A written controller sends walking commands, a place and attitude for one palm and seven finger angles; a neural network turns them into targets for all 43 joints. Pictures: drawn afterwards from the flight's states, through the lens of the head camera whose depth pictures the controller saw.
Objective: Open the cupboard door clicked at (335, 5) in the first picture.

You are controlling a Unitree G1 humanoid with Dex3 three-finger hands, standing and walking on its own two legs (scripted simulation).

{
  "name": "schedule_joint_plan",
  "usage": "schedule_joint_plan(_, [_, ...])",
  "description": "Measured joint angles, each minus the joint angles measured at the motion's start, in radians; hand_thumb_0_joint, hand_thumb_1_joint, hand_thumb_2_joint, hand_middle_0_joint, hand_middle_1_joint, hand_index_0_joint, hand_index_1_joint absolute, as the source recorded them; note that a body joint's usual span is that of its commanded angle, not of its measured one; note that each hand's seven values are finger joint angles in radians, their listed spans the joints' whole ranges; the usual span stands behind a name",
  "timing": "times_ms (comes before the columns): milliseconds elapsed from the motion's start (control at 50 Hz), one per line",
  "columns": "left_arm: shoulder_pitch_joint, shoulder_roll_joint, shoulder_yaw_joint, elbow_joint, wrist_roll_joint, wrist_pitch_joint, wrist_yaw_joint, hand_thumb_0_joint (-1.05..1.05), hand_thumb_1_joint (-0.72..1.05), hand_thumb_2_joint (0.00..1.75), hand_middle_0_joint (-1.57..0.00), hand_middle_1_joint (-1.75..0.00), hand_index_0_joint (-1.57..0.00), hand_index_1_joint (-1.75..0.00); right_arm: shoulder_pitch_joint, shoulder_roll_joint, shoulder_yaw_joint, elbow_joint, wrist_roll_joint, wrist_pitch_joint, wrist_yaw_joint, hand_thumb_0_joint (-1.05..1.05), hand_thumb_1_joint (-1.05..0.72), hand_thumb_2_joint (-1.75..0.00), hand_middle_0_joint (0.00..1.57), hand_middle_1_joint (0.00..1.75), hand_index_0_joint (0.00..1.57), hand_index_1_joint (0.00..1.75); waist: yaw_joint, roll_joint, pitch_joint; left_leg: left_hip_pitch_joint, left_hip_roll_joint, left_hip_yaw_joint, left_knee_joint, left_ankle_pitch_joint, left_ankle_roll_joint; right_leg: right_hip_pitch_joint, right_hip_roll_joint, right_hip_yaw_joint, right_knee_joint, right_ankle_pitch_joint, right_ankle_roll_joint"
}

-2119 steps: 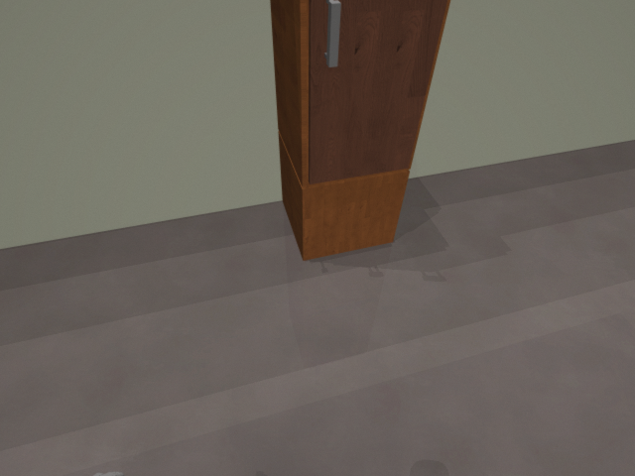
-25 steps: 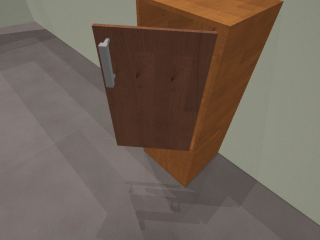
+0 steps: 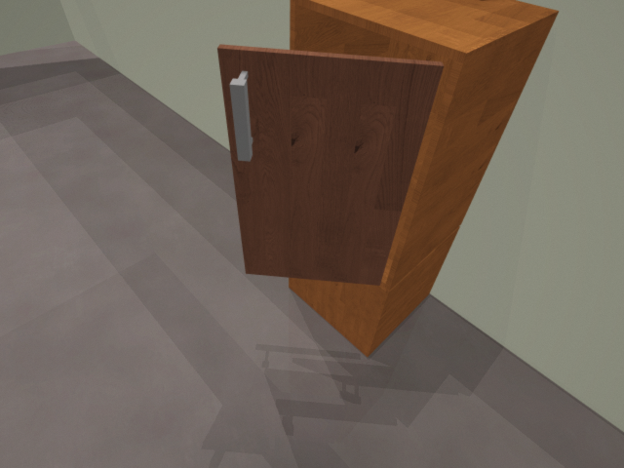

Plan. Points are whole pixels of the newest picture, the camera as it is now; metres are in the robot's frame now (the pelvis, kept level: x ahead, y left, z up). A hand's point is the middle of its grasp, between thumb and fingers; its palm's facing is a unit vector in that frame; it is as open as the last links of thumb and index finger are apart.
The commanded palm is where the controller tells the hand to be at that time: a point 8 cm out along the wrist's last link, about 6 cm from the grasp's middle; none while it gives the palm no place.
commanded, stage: shuffle to correct the standing spot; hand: left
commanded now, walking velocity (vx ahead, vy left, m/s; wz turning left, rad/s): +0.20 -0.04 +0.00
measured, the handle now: (244, 116) +0.64 +0.17 +0.14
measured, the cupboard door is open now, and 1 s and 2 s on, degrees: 41 41 41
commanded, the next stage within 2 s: come to a stop and stand still in 0.68 s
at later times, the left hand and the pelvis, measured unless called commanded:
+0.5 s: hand out of the picture +0.04 +0.17 -0.17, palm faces -0.02 -0.99 -0.16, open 7.3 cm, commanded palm none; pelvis +0.02 +0.01 +0.00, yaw -4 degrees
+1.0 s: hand out of the picture +0.09 +0.16 -0.20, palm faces +0.01 -1.00 -0.09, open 7.4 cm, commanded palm none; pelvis +0.11 +0.01 -0.01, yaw -4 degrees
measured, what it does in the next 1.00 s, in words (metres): walks ahead: right foot, then left foot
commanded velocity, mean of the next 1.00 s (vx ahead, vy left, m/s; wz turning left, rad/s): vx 0.10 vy -0.05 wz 0.00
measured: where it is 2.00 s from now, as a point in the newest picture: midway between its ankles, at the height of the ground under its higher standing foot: outside the picture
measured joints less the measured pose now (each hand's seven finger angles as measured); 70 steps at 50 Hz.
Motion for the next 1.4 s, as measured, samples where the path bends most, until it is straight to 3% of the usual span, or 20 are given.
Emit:
schedule_joint_plan(140, [0.100, -0.074, 0.009, 0.041, -0.007, -0.002, -0.010, 0.00, 0.91, 0.89, -0.20, -0.30, -0.20, -0.30, 0.049, 0.042, -0.011, 0.033, 0.004, 0.012, -0.007, 0.00, -0.91, -0.90, 0.20, 0.30, 0.20, 0.30, 0.006, 0.009, 0.012, -0.040, 0.005, -0.005, 0.082, -0.134, -0.014, -0.015, 0.016, 0.018, 0.015, -0.023, -0.021])
schedule_joint_plan(220, [0.139, -0.111, 0.019, 0.073, -0.012, 0.001, -0.005, 0.00, 0.90, 0.89, -0.20, -0.30, -0.20, -0.30, 0.073, 0.060, -0.020, 0.032, 0.005, -0.002, -0.011, 0.00, -0.91, -0.90, 0.20, 0.30, 0.20, 0.30, 0.000, 0.011, 0.018, -0.067, 0.020, 0.002, 0.174, -0.166, -0.021, -0.027, 0.021, 0.015, 0.059, 0.010, -0.007])
schedule_joint_plan(300, [0.124, -0.132, 0.023, 0.089, -0.006, 0.022, -0.008, 0.00, 0.90, 0.89, -0.20, -0.30, -0.20, -0.30, 0.098, 0.083, -0.023, 0.027, -0.001, -0.040, -0.020, 0.00, -0.91, -0.90, 0.20, 0.30, 0.20, 0.30, -0.005, -0.005, 0.029, -0.043, 0.018, 0.041, 0.164, -0.043, 0.029, -0.117, 0.019, 0.026, 0.306, -0.101, -0.039])
schedule_joint_plan(340, [0.096, -0.133, 0.026, 0.080, -0.002, 0.019, -0.013, 0.01, 0.91, 0.89, -0.20, -0.30, -0.20, -0.30, 0.105, 0.096, -0.020, 0.037, 0.001, -0.048, -0.024, 0.00, -0.91, -0.90, 0.20, 0.30, 0.20, 0.30, -0.006, -0.012, 0.025, -0.017, 0.011, 0.061, 0.117, -0.043, 0.038, -0.191, 0.009, 0.009, 0.454, -0.068, -0.045])
schedule_joint_plan(380, [0.064, -0.129, 0.030, 0.060, -0.001, 0.007, -0.015, 0.01, 0.91, 0.89, -0.20, -0.30, -0.20, -0.30, 0.113, 0.108, -0.015, 0.048, 0.001, -0.057, -0.025, 0.00, -0.91, -0.90, 0.20, 0.30, 0.20, 0.30, -0.007, -0.012, 0.015, 0.008, 0.005, 0.070, 0.052, -0.015, 0.037, -0.238, -0.003, -0.014, 0.512, -0.021, -0.040])
schedule_joint_plan(440, [0.014, -0.126, 0.036, 0.023, -0.003, -0.005, -0.015, 0.01, 0.91, 0.89, -0.20, -0.30, -0.20, -0.30, 0.123, 0.118, -0.014, 0.059, 0.000, -0.063, -0.027, 0.00, -0.91, -0.90, 0.20, 0.30, 0.20, 0.30, -0.012, 0.004, -0.001, 0.036, 0.008, 0.071, -0.026, 0.022, 0.036, -0.249, -0.013, -0.048, 0.459, 0.001, -0.032])
schedule_joint_plan(540, [-0.033, -0.086, 0.049, 0.000, 0.000, 0.000, -0.007, 0.03, 0.95, 0.89, -0.20, -0.30, -0.20, -0.30, 0.122, 0.121, -0.021, 0.064, -0.008, -0.060, -0.026, 0.00, -0.91, -0.90, 0.20, 0.30, 0.20, 0.30, -0.039, 0.023, -0.013, 0.058, 0.021, 0.073, -0.067, 0.030, 0.023, -0.175, -0.009, -0.072, 0.253, -0.031, -0.031])
schedule_joint_plan(600, [-0.050, -0.073, 0.053, -0.019, -0.003, -0.015, -0.010, 0.03, 0.94, 0.89, -0.19, -0.30, -0.20, -0.30, 0.125, 0.112, -0.027, 0.067, -0.008, -0.053, -0.025, 0.00, -0.91, -0.90, 0.20, 0.30, 0.20, 0.30, -0.046, 0.033, -0.013, 0.050, 0.030, 0.069, -0.029, 0.002, 0.007, -0.078, 0.002, -0.080, 0.076, -0.004, -0.037])
schedule_joint_plan(640, [-0.056, -0.070, 0.053, -0.031, -0.003, -0.035, -0.005, 0.02, 0.93, 0.89, -0.19, -0.30, -0.20, -0.30, 0.130, 0.106, -0.028, 0.069, -0.002, -0.046, -0.022, 0.00, -0.91, -0.90, 0.20, 0.30, 0.20, 0.30, -0.034, 0.029, -0.011, 0.011, 0.033, 0.064, 0.074, -0.090, -0.007, -0.036, 0.005, -0.072, -0.007, 0.053, -0.048])
schedule_joint_plan(680, [-0.054, -0.084, 0.050, -0.031, -0.006, -0.049, 0.002, 0.01, 0.93, 0.89, -0.19, -0.30, -0.20, -0.30, 0.120, 0.089, -0.031, 0.073, -0.002, -0.027, -0.013, 0.00, -0.91, -0.90, 0.20, 0.30, 0.20, 0.30, -0.022, 0.048, -0.005, -0.055, 0.050, 0.035, 0.251, -0.196, -0.015, -0.027, 0.022, -0.085, 0.004, 0.078, -0.040])
schedule_joint_plan(720, [-0.033, -0.099, 0.047, -0.027, -0.008, -0.060, 0.007, 0.01, 0.92, 0.89, -0.19, -0.30, -0.20, -0.30, 0.102, 0.073, -0.036, 0.066, -0.004, -0.015, -0.003, 0.00, -0.91, -0.90, 0.20, 0.30, 0.20, 0.30, -0.017, 0.052, -0.005, -0.124, 0.063, 0.018, 0.407, -0.194, -0.021, -0.003, 0.032, -0.092, -0.017, 0.073, -0.036])
schedule_joint_plan(760, [-0.011, -0.111, 0.042, -0.012, -0.004, -0.061, 0.008, 0.01, 0.92, 0.89, -0.19, -0.30, -0.20, -0.30, 0.082, 0.061, -0.042, 0.046, -0.003, -0.016, 0.002, 0.00, -0.91, -0.90, 0.20, 0.30, 0.20, 0.30, -0.020, 0.046, -0.003, -0.167, 0.079, 0.016, 0.466, -0.172, -0.031, 0.024, 0.035, -0.095, -0.042, 0.071, -0.029])
schedule_joint_plan(820, [0.013, -0.119, 0.036, 0.013, 0.000, -0.053, 0.001, 0.00, 0.91, 0.89, -0.20, -0.30, -0.20, -0.30, 0.055, 0.056, -0.045, 0.007, 0.000, -0.028, 0.004, 0.00, -0.91, -0.90, 0.20, 0.30, 0.20, 0.30, -0.019, 0.019, 0.005, -0.161, 0.095, 0.028, 0.362, -0.145, -0.042, 0.048, 0.027, -0.095, -0.043, 0.052, -0.016])
schedule_joint_plan(880, [0.034, -0.128, 0.027, 0.028, -0.005, -0.039, -0.006, 0.00, 0.91, 0.89, -0.20, -0.30, -0.20, -0.30, 0.035, 0.047, -0.036, -0.025, 0.002, -0.055, -0.004, 0.00, -0.91, -0.90, 0.20, 0.30, 0.20, 0.30, -0.007, 0.011, 0.018, -0.084, 0.100, 0.032, 0.152, -0.022, -0.054, 0.046, 0.025, -0.093, 0.026, -0.005, 0.005])
schedule_joint_plan(980, [0.014, -0.112, 0.018, 0.047, -0.013, 0.001, 0.005, 0.00, 0.91, 0.89, -0.20, -0.30, -0.20, -0.30, -0.025, 0.077, -0.012, -0.011, 0.002, -0.058, -0.037, 0.00, -0.92, -0.90, 0.20, 0.30, 0.20, 0.30, 0.016, -0.048, 0.039, -0.056, 0.061, 0.068, 0.151, -0.061, -0.002, 0.006, -0.007, -0.053, 0.140, -0.078, -0.003])
schedule_joint_plan(1140, [-0.067, -0.075, 0.037, -0.036, -0.009, 0.028, 0.008, 0.00, 0.91, 0.89, -0.20, -0.30, -0.20, -0.30, -0.120, 0.072, -0.024, -0.038, 0.003, -0.036, -0.055, 0.00, -0.93, -0.90, 0.20, 0.30, 0.20, 0.30, 0.008, -0.006, 0.096, -0.036, 0.071, 0.082, 0.050, 0.012, -0.003, -0.146, 0.040, -0.031, 0.333, -0.129, -0.011])
schedule_joint_plan(1180, [-0.085, -0.066, 0.045, -0.060, -0.008, 0.028, 0.007, 0.00, 0.91, 0.89, -0.20, -0.30, -0.20, -0.30, -0.127, 0.062, -0.031, -0.040, 0.000, -0.028, -0.052, 0.00, -0.92, -0.90, 0.20, 0.30, 0.20, 0.30, 0.006, 0.013, 0.099, -0.043, 0.080, 0.079, 0.053, 0.019, -0.012, -0.148, 0.041, -0.033, 0.300, -0.093, -0.014])
schedule_joint_plan(1240, [-0.087, -0.048, 0.049, -0.096, -0.002, 0.012, 0.008, 0.00, 0.91, 0.89, -0.20, -0.30, -0.20, -0.30, -0.115, 0.051, -0.039, -0.043, 0.003, -0.010, -0.040, 0.00, -0.91, -0.90, 0.20, 0.30, 0.20, 0.30, 0.009, 0.018, 0.080, -0.077, 0.079, 0.078, 0.110, 0.002, -0.029, -0.087, 0.020, -0.031, 0.118, 0.036, -0.020])
schedule_joint_plan(1340, [-0.101, -0.060, 0.035, -0.087, 0.003, 0.007, 0.012, 0.00, 0.91, 0.89, -0.19, -0.30, -0.20, -0.30, -0.092, 0.035, -0.050, -0.034, 0.006, 0.031, -0.023, 0.00, -0.91, -0.90, 0.20, 0.30, 0.20, 0.30, 0.002, 0.054, 0.060, -0.142, 0.058, -0.020, 0.354, -0.204, -0.047, -0.088, 0.042, -0.055, 0.111, 0.032, -0.042])
schedule_joint_plan(1400, [-0.107, -0.066, 0.027, -0.077, 0.002, 0.002, 0.011, 0.00, 0.91, 0.89, -0.20, -0.30, -0.20, -0.30, -0.068, 0.043, -0.043, -0.027, 0.009, 0.023, -0.020, 0.00, -0.91, -0.90, 0.20, 0.30, 0.20, 0.30, -0.007, 0.043, 0.050, -0.100, 0.048, -0.027, 0.352, -0.220, -0.056, -0.081, 0.047, -0.059, 0.083, 0.057, -0.047])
